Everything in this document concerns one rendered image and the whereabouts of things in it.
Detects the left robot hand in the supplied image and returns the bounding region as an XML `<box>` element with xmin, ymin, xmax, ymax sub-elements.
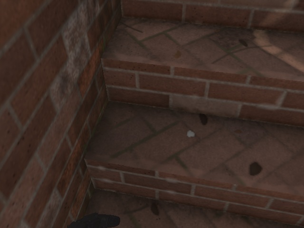
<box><xmin>67</xmin><ymin>212</ymin><xmax>121</xmax><ymax>228</ymax></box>

